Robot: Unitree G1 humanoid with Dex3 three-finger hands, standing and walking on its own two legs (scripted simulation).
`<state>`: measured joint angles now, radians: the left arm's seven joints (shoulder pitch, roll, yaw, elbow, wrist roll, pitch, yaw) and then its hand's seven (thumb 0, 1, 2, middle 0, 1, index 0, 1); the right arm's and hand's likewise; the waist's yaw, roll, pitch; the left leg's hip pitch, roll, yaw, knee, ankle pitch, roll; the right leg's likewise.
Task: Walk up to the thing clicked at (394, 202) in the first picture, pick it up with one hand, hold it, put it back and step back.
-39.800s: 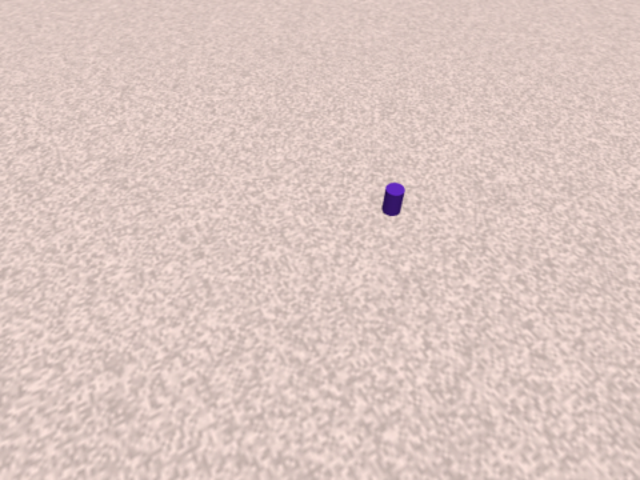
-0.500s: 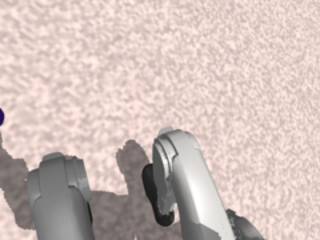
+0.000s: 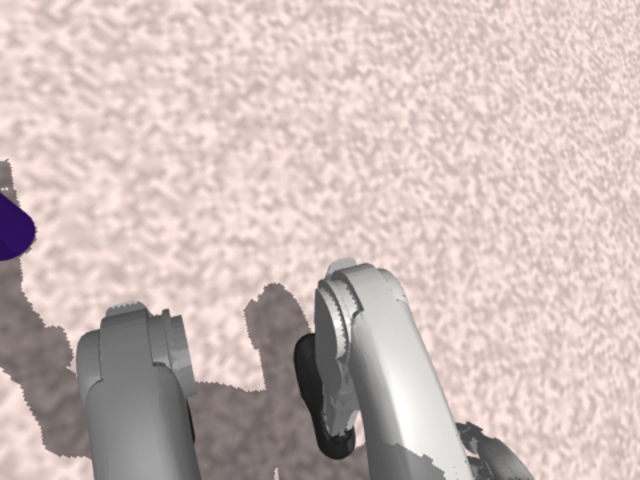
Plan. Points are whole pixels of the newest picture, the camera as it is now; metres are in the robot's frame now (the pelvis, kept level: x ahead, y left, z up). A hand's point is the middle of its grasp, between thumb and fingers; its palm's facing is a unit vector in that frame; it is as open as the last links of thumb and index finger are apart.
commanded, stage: withdraw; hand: left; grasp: from above
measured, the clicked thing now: out of the picture +0.44 +0.34 -0.25
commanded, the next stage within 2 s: home in 0.70 s
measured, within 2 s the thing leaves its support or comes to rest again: rests again in 0.08 s
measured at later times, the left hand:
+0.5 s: hand out of the picture +0.42 +0.35 -0.03, palm faces -0.52 -0.10 -0.85, open 14.1 cm
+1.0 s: hand out of the picture +0.45 +0.37 -0.10, palm faces -0.40 -0.09 -0.91, open 13.4 cm
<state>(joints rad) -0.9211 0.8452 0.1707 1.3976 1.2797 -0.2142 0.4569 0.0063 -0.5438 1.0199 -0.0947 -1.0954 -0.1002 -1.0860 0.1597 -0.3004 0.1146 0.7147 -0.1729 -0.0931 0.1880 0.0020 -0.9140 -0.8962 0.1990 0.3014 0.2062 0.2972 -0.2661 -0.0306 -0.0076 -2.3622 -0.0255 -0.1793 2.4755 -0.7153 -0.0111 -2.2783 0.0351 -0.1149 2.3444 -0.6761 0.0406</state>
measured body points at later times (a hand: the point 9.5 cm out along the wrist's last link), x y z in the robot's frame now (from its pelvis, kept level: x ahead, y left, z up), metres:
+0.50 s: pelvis -0.01 +0.00 +0.09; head +0.21 +0.08 +0.48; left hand +0.45 +0.35 +0.02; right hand +0.09 -0.28 -0.01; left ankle +0.06 +0.12 -0.28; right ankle +0.10 -0.12 -0.28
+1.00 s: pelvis -0.01 +0.00 +0.04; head +0.23 +0.08 +0.41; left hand +0.47 +0.37 -0.05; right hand +0.03 -0.25 -0.07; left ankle +0.06 +0.12 -0.28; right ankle +0.10 -0.12 -0.28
